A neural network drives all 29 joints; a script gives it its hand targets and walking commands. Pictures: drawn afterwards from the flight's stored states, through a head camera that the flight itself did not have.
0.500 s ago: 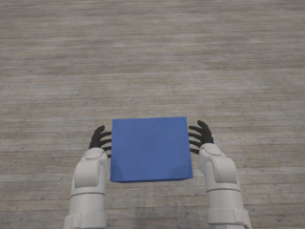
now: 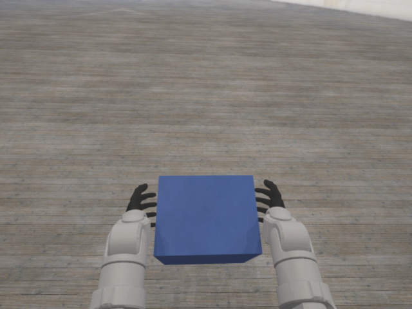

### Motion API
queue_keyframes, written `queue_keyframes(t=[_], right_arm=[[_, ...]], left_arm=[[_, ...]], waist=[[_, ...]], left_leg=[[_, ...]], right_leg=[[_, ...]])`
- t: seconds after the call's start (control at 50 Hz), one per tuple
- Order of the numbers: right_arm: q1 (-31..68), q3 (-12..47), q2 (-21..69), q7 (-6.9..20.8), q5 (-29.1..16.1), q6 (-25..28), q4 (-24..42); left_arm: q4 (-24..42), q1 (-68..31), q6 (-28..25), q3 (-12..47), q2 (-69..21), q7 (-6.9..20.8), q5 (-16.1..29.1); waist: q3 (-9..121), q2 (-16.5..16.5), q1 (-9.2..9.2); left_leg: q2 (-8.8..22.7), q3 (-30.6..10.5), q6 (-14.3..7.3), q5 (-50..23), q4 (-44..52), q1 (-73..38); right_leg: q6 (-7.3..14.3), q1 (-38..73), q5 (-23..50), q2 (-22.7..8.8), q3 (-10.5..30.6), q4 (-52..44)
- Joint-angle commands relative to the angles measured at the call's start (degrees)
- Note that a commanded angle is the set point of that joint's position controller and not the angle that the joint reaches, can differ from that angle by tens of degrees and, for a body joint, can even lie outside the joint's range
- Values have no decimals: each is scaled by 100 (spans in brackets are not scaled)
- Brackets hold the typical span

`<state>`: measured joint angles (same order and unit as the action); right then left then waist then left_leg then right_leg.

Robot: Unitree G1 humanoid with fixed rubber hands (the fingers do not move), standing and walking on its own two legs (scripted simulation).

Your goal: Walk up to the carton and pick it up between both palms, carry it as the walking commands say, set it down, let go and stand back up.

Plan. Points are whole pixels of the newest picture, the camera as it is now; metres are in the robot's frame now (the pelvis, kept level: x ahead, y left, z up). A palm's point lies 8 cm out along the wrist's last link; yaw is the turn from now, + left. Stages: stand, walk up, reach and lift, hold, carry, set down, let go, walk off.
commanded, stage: hold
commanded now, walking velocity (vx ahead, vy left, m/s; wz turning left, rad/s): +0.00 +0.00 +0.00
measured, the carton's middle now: (205, 223) +0.34 +0.00 -0.02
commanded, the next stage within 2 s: set down in 0.58 s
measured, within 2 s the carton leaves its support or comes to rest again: neither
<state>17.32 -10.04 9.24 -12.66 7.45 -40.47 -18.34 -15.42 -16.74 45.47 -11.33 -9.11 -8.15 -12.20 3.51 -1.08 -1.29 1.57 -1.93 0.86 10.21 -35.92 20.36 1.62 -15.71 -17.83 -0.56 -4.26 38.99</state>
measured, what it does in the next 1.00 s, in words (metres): stands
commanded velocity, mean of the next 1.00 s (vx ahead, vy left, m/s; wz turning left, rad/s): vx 0.00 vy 0.00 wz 0.00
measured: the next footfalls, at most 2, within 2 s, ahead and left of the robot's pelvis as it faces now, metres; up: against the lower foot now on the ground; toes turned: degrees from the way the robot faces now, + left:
none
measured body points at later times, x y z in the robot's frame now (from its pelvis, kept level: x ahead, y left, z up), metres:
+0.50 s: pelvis +0.01 +0.02 +0.00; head -0.08 +0.05 +0.45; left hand +0.32 +0.16 +0.05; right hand +0.31 -0.12 +0.06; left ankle +0.11 +0.14 -0.72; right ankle +0.04 -0.10 -0.72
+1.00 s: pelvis +0.01 +0.01 +0.00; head -0.06 +0.03 +0.45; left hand +0.33 +0.16 +0.03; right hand +0.33 -0.13 +0.04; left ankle +0.11 +0.14 -0.72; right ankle +0.04 -0.10 -0.72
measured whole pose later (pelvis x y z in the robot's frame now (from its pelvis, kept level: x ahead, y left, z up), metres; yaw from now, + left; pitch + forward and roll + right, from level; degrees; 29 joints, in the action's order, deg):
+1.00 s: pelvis +0.01 +0.01 +0.00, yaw -1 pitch -6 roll -1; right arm 27.6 -20.9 9.2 -11.7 12.0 -27.4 -45.5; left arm -37.0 -24.0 33.9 -22.6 -9.2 -3.9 -21.7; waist 5.1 -0.7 -1.3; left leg 1.3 -1.9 0.9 11.6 -35.8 18.4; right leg 0.5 -12.8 -17.5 -0.2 -3.2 36.0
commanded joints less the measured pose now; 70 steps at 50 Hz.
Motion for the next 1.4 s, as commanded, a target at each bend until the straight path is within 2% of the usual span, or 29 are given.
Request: queue_keyframes(t=[0.0, 0.1, 0.14, 0.16, 0.22, 0.24, 0.28, 0.34, 0.36, 0.44, 0.48, 0.54, 0.56, 0.58, 0.62, 0.64, 0.76, 0.78, 0.82, 0.86, 0.92, 0.94, 0.96, 1.02, 1.06, 1.12, 1.16, 1.22, 1.38], right_arm=[[4272, 2463, 6094, 2637, -882, 277, -755], [5185, 1994, 6051, 2837, -883, 540, -1136], [5542, 1849, 6028, 2820, -922, 614, -1042], [5378, 1850, 6245, 2836, -844, 600, -1003], [5415, 2083, 6310, 2842, -940, 608, -684], [5188, 2011, 6308, 2830, -865, 567, -721], [5044, 2168, 6344, 2864, -912, 525, -724], [4826, 2038, 6232, 2876, -859, 465, -688], [4899, 2025, 6129, 2911, -869, 438, -796], [4798, 2038, 6213, 2954, -864, 404, -779], [4847, 2142, 6228, 2939, -900, 390, -606], [4911, 2247, 6239, 2953, -989, 407, -430], [4891, 2191, 6251, 2950, -959, 375, -512], [5076, 1771, 6329, 2949, -757, 441, -1223], [5138, 1419, 6270, 3014, -516, 546, -1774], [5200, 1226, 6237, 3045, -396, 639, -1979], [5805, 759, 6313, 2991, -232, 1190, -2083], [5908, 839, 6348, 2986, -288, 1271, -2080], [5798, 582, 6233, 2922, -125, 1377, -2341], [5898, 514, 6062, 2906, -88, 1458, -2493], [5474, 250, 5836, 2892, 160, 1507, -2889], [5347, 368, 5949, 2880, 157, 1520, -3052], [5171, 291, 5834, 2868, 203, 1534, -3165], [5019, 363, 5728, 2865, 159, 1762, -3162], [4877, 423, 5579, 2817, 234, 1893, -2984], [4738, 624, 5525, 2714, 264, 2162, -2812], [4531, 678, 5498, 2617, 383, 2355, -2665], [4242, 1047, 5482, 2500, 320, 2640, -2449], [3597, 1889, 5648, 2143, 187, 3334, -2151]], left_arm=[[-315, -5006, -517, 3031, -6012, 2243, 1591], [-960, -5616, -620, 2714, -6460, 2359, 1520], [-795, -6038, -694, 2759, -6566, 2421, 1659], [-795, -6024, -688, 2791, -6669, 2440, 1638], [-646, -5782, -670, 2782, -6689, 2432, 1636], [-631, -5675, -648, 2876, -6746, 2442, 1635], [-736, -5293, -574, 2816, -6764, 2421, 1554], [-530, -5422, -545, 2975, -6775, 2459, 1620], [-774, -5230, -478, 2822, -6829, 2435, 1530], [-572, -5314, -511, 2916, -6804, 2457, 1598], [-602, -5055, -492, 2879, -6759, 2456, 1576], [-420, -5141, -493, 3024, -6867, 2466, 1661], [-451, -5202, -482, 2951, -6801, 2476, 1656], [-1179, -5046, -611, 2383, -6344, 2396, 972], [-1376, -5541, -764, 2135, -6267, 2430, 905], [-1628, -5613, -849, 1934, -6240, 2448, 846], [-1878, -6060, -1377, 1618, -6278, 2508, 771], [-1857, -6064, -1463, 1607, -6206, 2478, 760], [-2001, -6114, -1575, 1473, -6126, 2452, 709], [-2265, -5898, -1625, 1167, -5957, 2401, 546], [-2450, -5481, -1683, 913, -5794, 2305, 275], [-2440, -5375, -1724, 832, -5693, 2285, 190], [-2372, -5418, -1758, 841, -5544, 2279, 187], [-1947, -5541, -1986, 1162, -5496, 2173, 215], [-2171, -5054, -2048, 1050, -5471, 2120, 36], [-2309, -4694, -2335, 950, -5256, 2038, -123], [-2217, -4600, -2571, 1115, -5277, 2015, -108], [-2150, -4161, -2880, 1154, -5147, 1925, -181], [-1732, -3653, -3778, 1792, -4677, 1819, 26]], waist=[[1710, 154, 9], [1692, 478, 36], [2160, 463, -139], [2393, 348, -206], [2655, 440, -66], [2637, 318, -258], [2426, 452, -69], [2425, 581, -301], [2168, 694, -163], [2383, 631, -228], [2407, 463, -139], [2620, 571, -194], [2610, 463, -156], [1884, 688, 472], [1552, 452, 286], [1485, 364, 331], [1590, 270, 200], [1604, 303, 349], [1396, 282, 195], [1152, 320, 361], [795, 367, 325], [778, 302, 483], [638, 307, 362], [846, 447, 245], [809, 525, 255], [1022, 400, 399], [1361, 200, 243], [1900, 312, 493], [3320, -6, 651]], left_leg=[[-727, 62, 68, 906, 656, -1866], [-610, 28, 150, 1379, 976, -1685], [-584, -1, 159, 1144, 916, -1813], [-581, -9, 178, 877, 901, -1926], [-604, 55, 196, 308, 829, -2130], [-607, 44, 220, 153, 829, -2291], [-606, 59, 211, 30, 876, -2190], [-563, 1, 250, -23, 967, -2192], [-532, -5, 223, 277, 1095, -1937], [-518, -36, 233, 54, 1056, -2099], [-526, -41, 215, -134, 1019, -2100], [-562, -38, 243, -338, 943, -2253], [-565, -1, 234, -305, 922, -2192], [-458, -92, -20, 674, 965, -2008], [-473, -40, -34, 1064, 893, -1945], [-485, -9, -56, 1185, 851, -1983], [-474, -99, -100, 1330, 726, -1953], [-504, -66, -89, 1294, 676, -1901], [-535, -29, -89, 1274, 628, -1765], [-495, -51, -103, 1396, 608, -1664], [-459, -120, -117, 1561, 742, -1465], [-496, -82, -136, 1421, 695, -1486], [-519, -61, -126, 1287, 625, -1475], [-443, -268, -69, 1229, 600, -1385], [-528, -218, -62, 979, 568, -1130], [-576, -160, -115, 416, 354, -876], [-570, -215, -130, -70, 217, -782], [-646, -169, -145, -926, -78, -488], [-766, -296, -254, -2304, -697, 331]], right_leg=[[126, -388, -997, 235, 1107, -1750], [142, -306, -900, 327, 951, -1755], [105, -222, -676, 276, 998, -1711], [85, -205, -412, 302, 918, -1667], [98, -153, -17, 307, 935, -1636], [97, -253, 78, 337, 895, -1683], [105, -226, 225, 333, 900, -1646], [109, -165, 433, 415, 842, -1599], [101, -38, 354, 512, 749, -1519], [99, -132, 430, 458, 831, -1564], [95, -80, 543, 470, 815, -1542], [99, -153, 628, 453, 848, -1533], [83, -125, 590, 461, 842, -1536], [94, -494, -582, 410, 940, -1464], [125, -710, -1115, 430, 908, -1493], [139, -826, -1300, 446, 887, -1483], [141, -907, -1270, 437, 862, -1355], [158, -845, -1262, 398, 897, -1336], [179, -913, -1277, 392, 925, -1348], [207, -919, -1359, 375, 934, -1279], [222, -987, -1278, 434, 888, -1177], [222, -1036, -1317, 399, 940, -1219], [241, -1199, -1284, 378, 955, -1240], [262, -1279, -873, 436, 963, -1016], [268, -1398, -558, 459, 965, -964], [202, -1474, -130, 463, 1054, -850], [143, -1497, 343, 514, 1057, -720], [114, -1384, 1094, 545, 1134, -541], [-115, -1315, 2823, 649, 1278, 50]])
